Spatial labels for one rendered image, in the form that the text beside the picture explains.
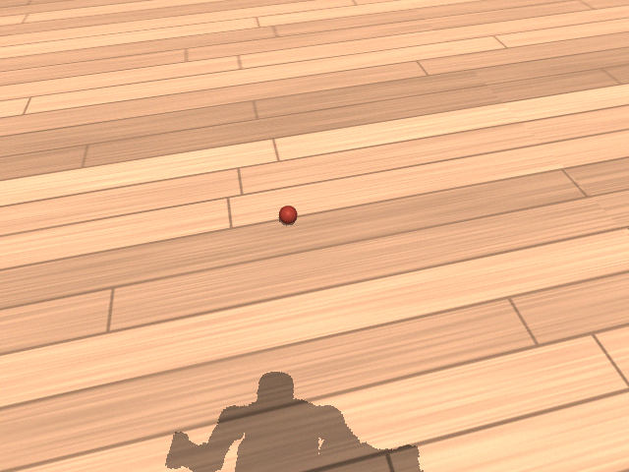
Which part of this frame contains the ball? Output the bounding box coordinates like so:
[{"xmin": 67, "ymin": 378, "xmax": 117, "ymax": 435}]
[{"xmin": 279, "ymin": 206, "xmax": 297, "ymax": 224}]

